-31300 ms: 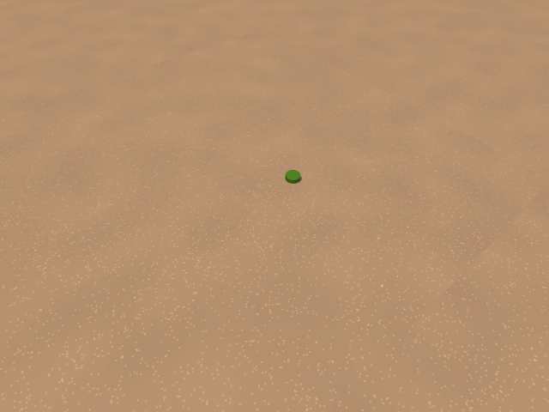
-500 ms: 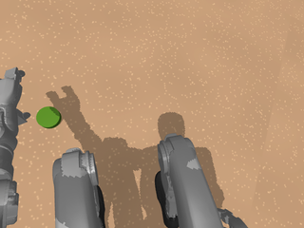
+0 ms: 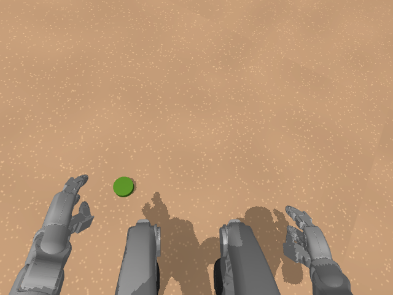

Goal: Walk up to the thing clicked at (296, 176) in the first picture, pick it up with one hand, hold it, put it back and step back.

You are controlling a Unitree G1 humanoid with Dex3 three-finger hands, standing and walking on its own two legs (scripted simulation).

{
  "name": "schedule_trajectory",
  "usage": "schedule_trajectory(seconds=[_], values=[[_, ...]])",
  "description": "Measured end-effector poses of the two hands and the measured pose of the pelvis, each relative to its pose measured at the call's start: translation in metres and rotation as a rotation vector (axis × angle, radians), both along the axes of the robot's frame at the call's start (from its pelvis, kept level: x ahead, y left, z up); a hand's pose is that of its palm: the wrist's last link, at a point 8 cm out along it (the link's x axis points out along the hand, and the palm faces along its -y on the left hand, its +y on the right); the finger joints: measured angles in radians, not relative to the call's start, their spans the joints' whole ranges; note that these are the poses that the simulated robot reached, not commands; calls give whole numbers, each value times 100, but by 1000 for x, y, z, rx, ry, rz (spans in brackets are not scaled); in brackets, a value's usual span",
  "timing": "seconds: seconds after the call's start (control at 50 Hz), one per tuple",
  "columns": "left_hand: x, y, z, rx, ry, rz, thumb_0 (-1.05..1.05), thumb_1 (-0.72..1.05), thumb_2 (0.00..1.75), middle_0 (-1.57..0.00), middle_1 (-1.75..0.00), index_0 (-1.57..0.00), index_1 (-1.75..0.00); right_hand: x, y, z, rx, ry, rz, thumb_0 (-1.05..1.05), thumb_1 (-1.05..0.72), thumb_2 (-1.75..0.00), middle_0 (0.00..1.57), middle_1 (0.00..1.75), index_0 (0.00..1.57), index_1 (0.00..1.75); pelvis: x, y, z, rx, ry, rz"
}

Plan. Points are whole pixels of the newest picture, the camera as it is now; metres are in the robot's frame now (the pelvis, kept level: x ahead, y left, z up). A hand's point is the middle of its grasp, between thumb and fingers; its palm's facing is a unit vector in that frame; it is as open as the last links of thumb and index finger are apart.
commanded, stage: home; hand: left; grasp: from above
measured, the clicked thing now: (123, 186) +0.48 +0.25 -0.53
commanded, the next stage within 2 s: none
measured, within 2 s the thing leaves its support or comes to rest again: neither
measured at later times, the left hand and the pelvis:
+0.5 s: hand (56, 227) +0.24 +0.19 +0.11, palm faces +0.09 -0.97 -0.22, open 7.4 cm; pelvis +0.07 +0.00 +0.16, yaw +2 degrees
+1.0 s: hand (53, 239) +0.22 +0.18 +0.12, palm faces +0.11 -0.97 -0.21, open 7.4 cm; pelvis +0.07 +0.00 +0.17, yaw +3 degrees
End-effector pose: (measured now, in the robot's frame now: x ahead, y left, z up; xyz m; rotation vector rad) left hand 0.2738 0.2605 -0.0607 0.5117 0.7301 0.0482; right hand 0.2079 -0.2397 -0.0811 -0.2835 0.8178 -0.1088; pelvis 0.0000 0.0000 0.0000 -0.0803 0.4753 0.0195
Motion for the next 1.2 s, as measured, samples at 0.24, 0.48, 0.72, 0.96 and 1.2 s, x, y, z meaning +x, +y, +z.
schedule_trajectory(seconds=[0.24, 0.48, 0.72, 0.96, 1.2], values=[[-36, -17, 99, -209, 71, 222, 1, 90, 90, -21, -30, -20, -30, -9, 14, 94, 12, -47, -72, 1, -91, -90, 21, 30, 20, 30, 32, -2, 92, 13, -116, 21], [-52, -24, 191, -264, 40, 255, 1, 90, 90, -20, -30, -20, -30, -4, 2, 169, -36, -148, -141, 1, -91, -90, 21, 30, 20, 30, 67, 1, 155, 27, -234, 31], [-68, -27, 211, -274, 45, 270, 1, 90, 90, -20, -30, -20, -30, 33, 6, 197, -25, -280, -72, 1, -91, -90, 21, 30, 20, 30, 75, -2, 169, 42, -290, 45], [-69, -29, 208, -277, 39, 272, 1, 90, 90, -20, -30, -20, -30, 35, 7, 195, -32, -267, -42, 1, -90, -90, 21, 30, 20, 30, 75, -4, 168, 45, -302, 48], [-69, -28, 209, -274, 39, 257, 1, 90, 90, -20, -30, -20, -30, 17, 5, 191, -34, -240, -73, 1, -90, -90, 21, 30, 20, 30, 71, -2, 169, 42, -311, 42]])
